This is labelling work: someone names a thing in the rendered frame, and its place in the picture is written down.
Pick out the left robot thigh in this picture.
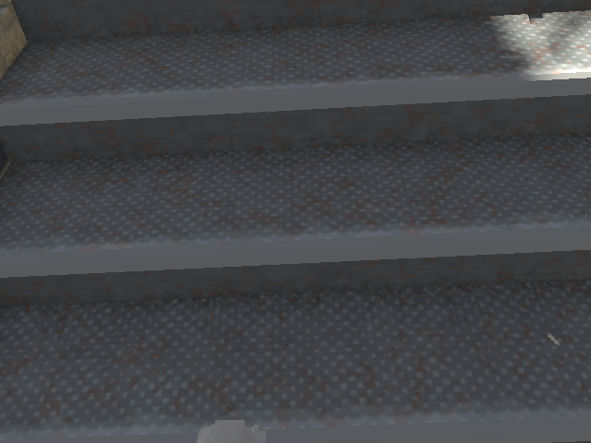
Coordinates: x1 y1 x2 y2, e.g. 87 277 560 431
198 420 266 443

